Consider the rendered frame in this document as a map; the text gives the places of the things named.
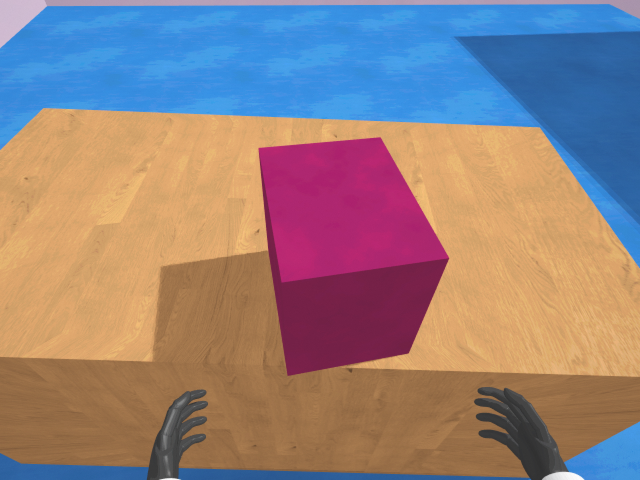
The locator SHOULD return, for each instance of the robot right hand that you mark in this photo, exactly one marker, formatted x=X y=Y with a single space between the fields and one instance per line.
x=528 y=436

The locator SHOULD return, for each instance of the carton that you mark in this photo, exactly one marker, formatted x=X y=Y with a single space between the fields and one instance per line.
x=355 y=262

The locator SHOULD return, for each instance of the pedestal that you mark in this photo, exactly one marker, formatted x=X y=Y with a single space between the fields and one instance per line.
x=134 y=267

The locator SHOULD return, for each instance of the robot left hand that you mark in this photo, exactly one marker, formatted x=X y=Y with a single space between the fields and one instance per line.
x=169 y=446

